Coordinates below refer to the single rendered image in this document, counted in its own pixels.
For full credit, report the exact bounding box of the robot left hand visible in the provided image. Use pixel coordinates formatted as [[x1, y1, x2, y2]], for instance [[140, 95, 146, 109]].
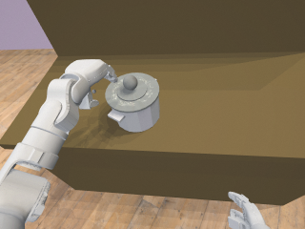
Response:
[[65, 59, 118, 110]]

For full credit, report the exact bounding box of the lid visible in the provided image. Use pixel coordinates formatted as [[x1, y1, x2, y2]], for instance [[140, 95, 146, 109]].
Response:
[[105, 73, 160, 114]]

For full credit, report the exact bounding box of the robot right hand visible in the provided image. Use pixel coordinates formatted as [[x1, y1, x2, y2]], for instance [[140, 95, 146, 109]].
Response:
[[228, 192, 266, 229]]

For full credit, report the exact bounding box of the knob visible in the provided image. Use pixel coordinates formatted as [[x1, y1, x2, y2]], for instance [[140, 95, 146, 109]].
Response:
[[123, 74, 138, 91]]

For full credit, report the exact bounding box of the pot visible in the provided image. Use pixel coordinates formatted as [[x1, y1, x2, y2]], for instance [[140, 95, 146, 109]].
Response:
[[108, 79, 160, 133]]

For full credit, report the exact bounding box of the table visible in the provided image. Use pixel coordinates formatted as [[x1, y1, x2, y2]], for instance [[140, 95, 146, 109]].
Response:
[[0, 0, 305, 206]]

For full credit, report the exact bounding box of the left robot upper arm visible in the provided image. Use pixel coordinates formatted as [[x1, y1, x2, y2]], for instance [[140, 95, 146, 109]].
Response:
[[0, 168, 51, 229]]

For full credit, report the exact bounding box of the left robot forearm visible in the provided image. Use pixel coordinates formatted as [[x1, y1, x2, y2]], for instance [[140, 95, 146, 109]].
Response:
[[0, 72, 90, 185]]

